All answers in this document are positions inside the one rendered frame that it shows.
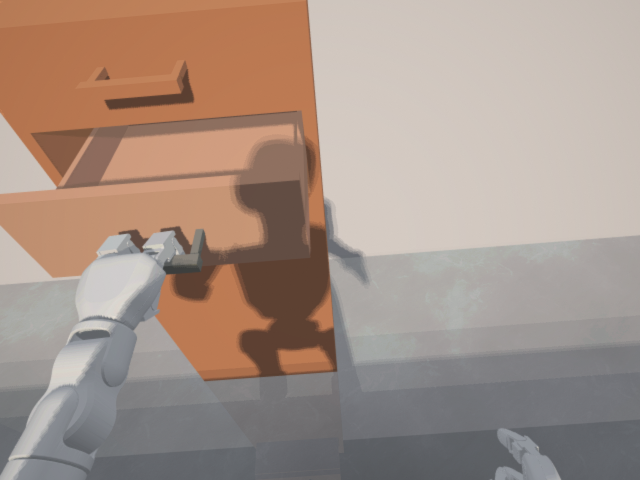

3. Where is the drawer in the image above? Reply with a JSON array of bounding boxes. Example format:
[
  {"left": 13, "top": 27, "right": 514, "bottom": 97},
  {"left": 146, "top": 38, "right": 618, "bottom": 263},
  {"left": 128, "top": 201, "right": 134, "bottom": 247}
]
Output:
[{"left": 0, "top": 110, "right": 311, "bottom": 278}]

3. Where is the handle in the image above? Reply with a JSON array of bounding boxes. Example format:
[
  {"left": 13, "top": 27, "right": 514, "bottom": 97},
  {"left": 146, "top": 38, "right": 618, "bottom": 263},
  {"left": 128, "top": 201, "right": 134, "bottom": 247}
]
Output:
[
  {"left": 163, "top": 229, "right": 205, "bottom": 275},
  {"left": 75, "top": 74, "right": 184, "bottom": 102}
]

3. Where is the robot left hand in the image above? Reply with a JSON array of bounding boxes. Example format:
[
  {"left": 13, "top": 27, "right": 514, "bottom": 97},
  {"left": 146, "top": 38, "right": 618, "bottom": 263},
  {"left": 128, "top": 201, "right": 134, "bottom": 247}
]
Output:
[{"left": 75, "top": 230, "right": 185, "bottom": 330}]

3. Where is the robot left forearm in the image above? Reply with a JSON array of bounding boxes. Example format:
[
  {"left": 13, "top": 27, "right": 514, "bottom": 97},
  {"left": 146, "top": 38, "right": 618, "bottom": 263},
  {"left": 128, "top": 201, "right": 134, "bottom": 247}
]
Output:
[{"left": 0, "top": 319, "right": 137, "bottom": 480}]

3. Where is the robot right hand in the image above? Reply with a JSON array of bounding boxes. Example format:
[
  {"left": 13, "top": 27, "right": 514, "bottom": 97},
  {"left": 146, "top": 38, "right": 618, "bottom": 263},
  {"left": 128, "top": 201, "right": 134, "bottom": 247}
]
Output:
[{"left": 490, "top": 428, "right": 561, "bottom": 480}]

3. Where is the cabinet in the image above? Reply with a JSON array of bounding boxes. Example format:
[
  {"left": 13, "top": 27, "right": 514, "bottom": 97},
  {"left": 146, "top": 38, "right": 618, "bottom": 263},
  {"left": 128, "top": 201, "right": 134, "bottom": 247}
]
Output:
[{"left": 0, "top": 0, "right": 337, "bottom": 381}]

